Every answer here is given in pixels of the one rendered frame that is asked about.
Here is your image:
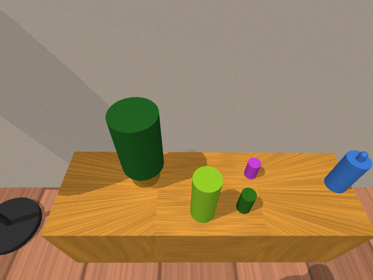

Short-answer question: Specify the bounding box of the potted plant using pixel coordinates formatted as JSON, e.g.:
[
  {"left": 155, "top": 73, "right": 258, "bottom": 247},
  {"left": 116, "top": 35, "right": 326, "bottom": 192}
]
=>
[{"left": 105, "top": 97, "right": 164, "bottom": 188}]

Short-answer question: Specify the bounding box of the floor lamp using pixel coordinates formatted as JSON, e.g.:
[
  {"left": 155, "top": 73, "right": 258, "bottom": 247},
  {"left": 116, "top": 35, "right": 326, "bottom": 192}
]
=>
[{"left": 0, "top": 197, "right": 42, "bottom": 255}]

